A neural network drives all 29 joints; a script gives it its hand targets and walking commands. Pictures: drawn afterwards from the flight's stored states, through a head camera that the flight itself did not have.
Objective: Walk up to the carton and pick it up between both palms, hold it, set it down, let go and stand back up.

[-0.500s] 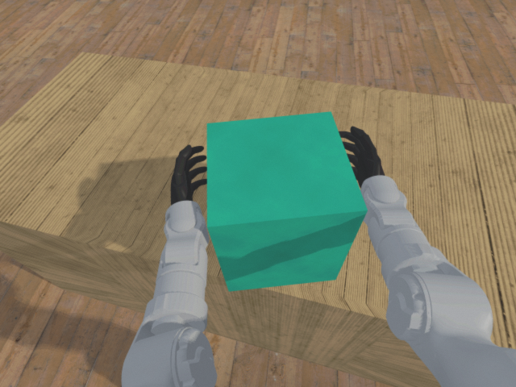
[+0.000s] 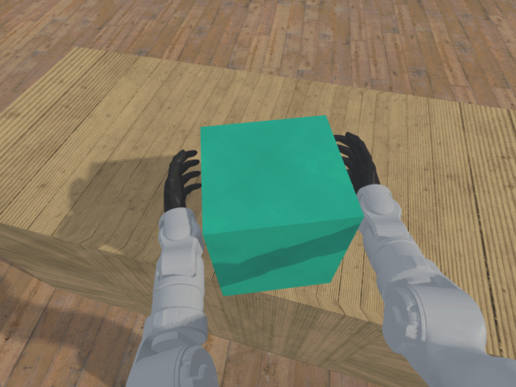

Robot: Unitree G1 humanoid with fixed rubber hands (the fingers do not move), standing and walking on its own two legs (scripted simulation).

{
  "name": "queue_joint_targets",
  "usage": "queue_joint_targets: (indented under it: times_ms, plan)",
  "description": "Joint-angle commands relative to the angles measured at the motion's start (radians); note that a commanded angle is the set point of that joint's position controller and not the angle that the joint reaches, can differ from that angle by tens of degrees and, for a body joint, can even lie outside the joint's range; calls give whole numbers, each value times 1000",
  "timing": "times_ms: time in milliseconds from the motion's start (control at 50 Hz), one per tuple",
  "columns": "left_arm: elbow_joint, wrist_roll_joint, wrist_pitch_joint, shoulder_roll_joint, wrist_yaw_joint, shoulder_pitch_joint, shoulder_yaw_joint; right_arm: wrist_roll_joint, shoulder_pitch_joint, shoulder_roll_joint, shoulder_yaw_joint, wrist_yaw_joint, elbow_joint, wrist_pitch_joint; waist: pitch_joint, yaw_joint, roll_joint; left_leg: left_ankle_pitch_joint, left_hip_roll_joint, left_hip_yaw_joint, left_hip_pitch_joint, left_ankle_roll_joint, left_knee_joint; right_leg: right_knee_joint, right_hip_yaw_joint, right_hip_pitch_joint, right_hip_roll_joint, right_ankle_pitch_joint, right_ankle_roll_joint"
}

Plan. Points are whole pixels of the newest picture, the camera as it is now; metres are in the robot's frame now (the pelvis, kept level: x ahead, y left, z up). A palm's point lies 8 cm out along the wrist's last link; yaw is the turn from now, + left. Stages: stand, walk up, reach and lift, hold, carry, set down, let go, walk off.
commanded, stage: reach and lift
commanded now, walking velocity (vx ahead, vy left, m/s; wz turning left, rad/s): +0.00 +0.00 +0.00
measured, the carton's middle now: (271, 211) +0.39 +0.05 +0.00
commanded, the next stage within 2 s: none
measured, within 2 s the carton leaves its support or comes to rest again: leaves its support in 0.76 s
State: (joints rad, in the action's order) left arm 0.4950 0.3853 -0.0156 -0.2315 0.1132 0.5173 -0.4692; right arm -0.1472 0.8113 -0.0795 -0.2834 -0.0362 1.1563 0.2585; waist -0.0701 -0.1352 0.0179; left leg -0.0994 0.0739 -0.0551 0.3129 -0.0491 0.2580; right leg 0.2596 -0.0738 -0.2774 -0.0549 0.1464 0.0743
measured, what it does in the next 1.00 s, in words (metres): stands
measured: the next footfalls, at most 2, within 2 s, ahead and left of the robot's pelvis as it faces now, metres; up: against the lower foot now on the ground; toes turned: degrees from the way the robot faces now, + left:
none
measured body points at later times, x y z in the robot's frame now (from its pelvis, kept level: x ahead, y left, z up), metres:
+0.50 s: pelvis +0.00 +0.00 +0.00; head +0.05 +0.00 +0.45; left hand +0.36 +0.20 +0.07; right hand +0.44 -0.09 +0.07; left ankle +0.00 +0.15 -0.75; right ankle -0.02 -0.07 -0.75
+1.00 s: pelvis -0.02 +0.01 +0.00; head -0.01 +0.03 +0.45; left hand +0.34 +0.22 +0.11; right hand +0.40 -0.08 +0.09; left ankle +0.00 +0.15 -0.75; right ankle -0.02 -0.07 -0.75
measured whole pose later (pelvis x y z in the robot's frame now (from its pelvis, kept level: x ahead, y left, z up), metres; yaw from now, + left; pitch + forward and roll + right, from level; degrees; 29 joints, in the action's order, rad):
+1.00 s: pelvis -0.02 +0.01 +0.00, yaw +2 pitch +3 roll +0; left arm 0.35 0.27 -0.27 -0.12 0.10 0.52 -0.31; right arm 0.00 0.70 -0.06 -0.11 0.09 0.93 0.11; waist -0.03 -0.07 0.03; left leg -0.08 0.05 -0.05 0.23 -0.03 0.26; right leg 0.25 -0.11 -0.17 -0.03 0.13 0.06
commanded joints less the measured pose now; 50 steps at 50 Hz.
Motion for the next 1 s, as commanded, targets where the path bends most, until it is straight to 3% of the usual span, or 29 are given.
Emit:
queue_joint_targets:
  times_ms: [0,80,120,260,300,340,360,520,620,660,680,760,840,900,940,980]
  plan:
    - [43,-6,15,-403,-78,325,297,-65,378,451,189,-86,-67,55,-356,-19,37,336,-49,-59,-147,62,49,8,2,163,32,-255,-58]
    - [53,-1,20,-394,-72,331,285,-58,377,457,200,-81,-65,59,-333,-31,36,321,-52,-60,-136,68,44,-3,9,164,36,-221,-57]
    - [56,-3,17,-387,-80,322,283,-58,366,460,207,-72,-61,54,-310,-14,62,312,-53,-57,-139,71,38,2,5,180,34,-265,-69]
    - [42,-19,13,-407,-85,340,334,-38,384,473,249,-60,-95,70,-370,-5,30,329,-51,-51,-157,64,42,8,6,202,38,-319,-64]
    - [59,-20,7,-386,-91,342,324,-32,372,484,274,-49,-86,64,-335,2,51,292,-54,-51,-132,74,35,14,16,229,51,-364,-77]
    - [32,-29,2,-381,-95,370,335,-21,396,485,284,-43,-97,66,-341,-5,33,274,-56,-53,-131,72,24,17,16,236,58,-361,-82]
    - [21,-32,-1,-391,-96,367,359,-18,379,490,292,-39,-87,63,-345,8,33,283,-55,-53,-144,68,23,14,11,234,53,-356,-78]
    - [-31,-74,-28,-382,-100,393,410,39,397,517,377,-13,-181,35,-388,3,54,309,-60,-48,-185,78,26,6,16,250,44,-358,-82]
    - [-94,-111,-55,-422,-98,426,493,84,416,540,427,-1,-256,24,-442,18,13,379,-56,-31,-249,56,54,12,4,240,32,-387,-67]
    - [-147,-137,-66,-432,-93,435,551,98,407,538,441,6,-304,23,-486,41,-10,442,-54,-22,-300,40,79,8,-1,225,25,-408,-58]
    - [-156,-137,-75,-451,-87,443,571,100,436,534,445,7,-328,21,-507,41,-27,458,-51,-17,-314,30,86,6,-5,202,20,-388,-51]
    - [-188,-146,-139,-425,-100,427,575,131,438,538,485,26,-414,-32,-435,39,9,399,-56,-11,-309,49,79,-2,1,210,24,-355,-64]
    - [-239,-173,-189,-426,-113,488,623,136,439,544,469,37,-450,-79,-420,80,-1,340,-58,-1,-343,44,69,-14,-7,175,25,-258,-65]
    - [-204,-146,-222,-420,-117,518,600,122,422,518,415,29,-392,-114,-356,94,-26,259,-53,0,-367,41,49,-39,-13,123,25,-100,-55]
    - [-195,-158,-240,-412,-118,529,604,114,470,508,388,24,-433,-118,-363,94,-22,213,-53,-2,-360,48,40,-51,-21,110,26,-33,-57]
    - [-170,-154,-264,-410,-124,517,596,111,512,503,379,25,-483,-120,-376,96,-20,210,-56,-2,-364,51,46,-47,-26,127,27,-45,-63]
